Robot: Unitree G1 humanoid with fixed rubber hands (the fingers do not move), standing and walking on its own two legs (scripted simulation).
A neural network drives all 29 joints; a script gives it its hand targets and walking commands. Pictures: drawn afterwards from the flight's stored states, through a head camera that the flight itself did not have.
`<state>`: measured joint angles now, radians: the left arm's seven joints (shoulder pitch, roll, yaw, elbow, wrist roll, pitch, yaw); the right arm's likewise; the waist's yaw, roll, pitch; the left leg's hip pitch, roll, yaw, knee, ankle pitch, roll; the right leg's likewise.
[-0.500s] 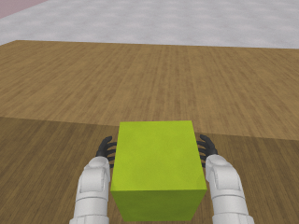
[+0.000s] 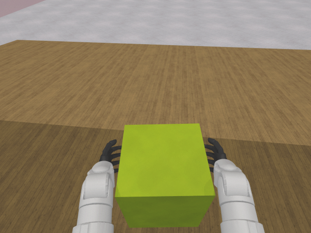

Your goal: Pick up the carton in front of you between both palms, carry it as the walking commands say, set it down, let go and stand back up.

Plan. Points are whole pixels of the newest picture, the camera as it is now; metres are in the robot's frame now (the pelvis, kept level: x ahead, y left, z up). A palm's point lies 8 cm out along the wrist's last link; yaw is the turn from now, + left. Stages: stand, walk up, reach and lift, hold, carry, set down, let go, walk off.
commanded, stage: hold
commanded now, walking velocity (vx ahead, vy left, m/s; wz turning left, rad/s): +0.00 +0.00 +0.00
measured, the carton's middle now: (162, 177) +0.29 +0.00 -0.03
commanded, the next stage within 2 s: carry in 0.54 s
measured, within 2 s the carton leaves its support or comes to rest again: neither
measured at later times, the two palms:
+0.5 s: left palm (105, 168) +0.28 +0.15 +0.05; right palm (219, 166) +0.28 -0.15 +0.05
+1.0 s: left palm (110, 128) +0.39 +0.15 +0.08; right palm (212, 129) +0.38 -0.15 +0.08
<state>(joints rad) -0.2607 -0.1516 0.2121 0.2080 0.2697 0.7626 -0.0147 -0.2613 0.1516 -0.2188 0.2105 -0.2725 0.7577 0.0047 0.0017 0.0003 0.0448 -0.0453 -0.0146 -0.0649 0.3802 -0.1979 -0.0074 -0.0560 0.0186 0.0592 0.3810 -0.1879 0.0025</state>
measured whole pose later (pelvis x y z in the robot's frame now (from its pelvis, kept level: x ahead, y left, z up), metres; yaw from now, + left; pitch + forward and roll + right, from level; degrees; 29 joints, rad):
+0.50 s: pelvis +0.00 +0.00 +0.00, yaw +0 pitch -8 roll +0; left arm -0.23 -0.14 0.19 0.18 0.26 0.77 -0.01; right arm -0.23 0.14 -0.19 0.18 -0.26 0.77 0.00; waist 0.00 0.00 0.05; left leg -0.04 -0.02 -0.07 0.38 -0.20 0.00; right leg -0.05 0.02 0.06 0.38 -0.19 0.00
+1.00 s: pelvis +0.12 +0.01 -0.01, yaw +0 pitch +5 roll -2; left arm -0.16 -0.14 0.12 -0.27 0.10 1.14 0.07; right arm -0.15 0.13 -0.11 -0.30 -0.12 1.15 -0.10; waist -0.02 0.04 -0.15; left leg -0.16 0.05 0.01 0.45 -0.38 -0.01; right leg -0.36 0.00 -0.17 0.44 -0.25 -0.02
